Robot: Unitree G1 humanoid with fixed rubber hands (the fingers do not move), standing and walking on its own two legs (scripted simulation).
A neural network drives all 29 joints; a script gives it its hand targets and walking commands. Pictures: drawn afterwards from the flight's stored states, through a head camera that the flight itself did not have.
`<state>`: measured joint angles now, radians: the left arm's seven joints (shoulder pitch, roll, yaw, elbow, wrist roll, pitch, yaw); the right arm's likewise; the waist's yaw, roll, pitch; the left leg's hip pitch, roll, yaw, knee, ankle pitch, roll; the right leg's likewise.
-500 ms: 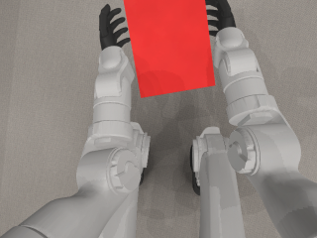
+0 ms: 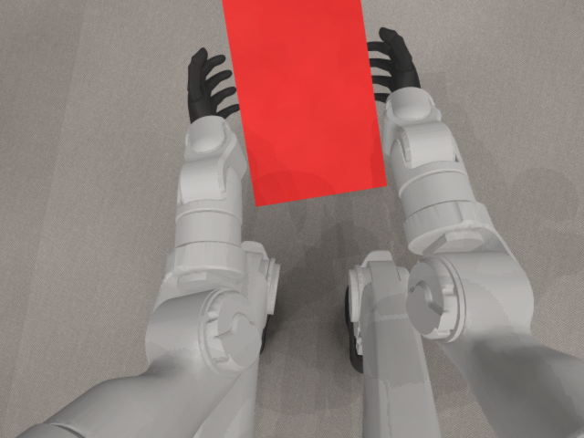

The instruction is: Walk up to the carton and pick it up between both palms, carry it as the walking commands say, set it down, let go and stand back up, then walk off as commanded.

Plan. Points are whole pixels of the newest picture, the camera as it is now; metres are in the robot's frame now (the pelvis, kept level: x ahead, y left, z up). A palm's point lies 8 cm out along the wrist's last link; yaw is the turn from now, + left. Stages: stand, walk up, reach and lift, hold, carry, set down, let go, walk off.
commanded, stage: reach and lift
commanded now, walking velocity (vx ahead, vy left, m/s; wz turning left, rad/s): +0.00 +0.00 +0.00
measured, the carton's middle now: (302, 105) +0.52 +0.03 -0.16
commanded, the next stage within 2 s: none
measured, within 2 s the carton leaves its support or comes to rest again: neither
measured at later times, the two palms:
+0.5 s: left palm (181, 111) +0.45 +0.14 +0.01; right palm (415, 80) +0.49 -0.09 +0.00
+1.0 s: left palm (142, 91) +0.44 +0.14 +0.08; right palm (438, 62) +0.47 -0.09 +0.07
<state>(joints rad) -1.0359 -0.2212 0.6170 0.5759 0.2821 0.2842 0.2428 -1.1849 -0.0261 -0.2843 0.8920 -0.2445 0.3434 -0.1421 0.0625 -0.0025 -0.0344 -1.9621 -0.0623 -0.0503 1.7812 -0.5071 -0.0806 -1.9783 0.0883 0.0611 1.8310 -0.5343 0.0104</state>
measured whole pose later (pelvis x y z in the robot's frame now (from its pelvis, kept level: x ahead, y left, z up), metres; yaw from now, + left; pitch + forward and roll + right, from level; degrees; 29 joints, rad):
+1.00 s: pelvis +0.03 +0.00 +0.12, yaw -1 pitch +32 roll +2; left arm -0.76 -0.30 0.57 0.52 0.31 0.26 0.21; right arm -0.87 0.10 -0.35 0.78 -0.29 0.30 -0.14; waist 0.07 -0.01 -0.13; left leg -1.49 -0.06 -0.07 1.40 -0.47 -0.06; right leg -1.50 0.07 0.07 1.44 -0.50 0.00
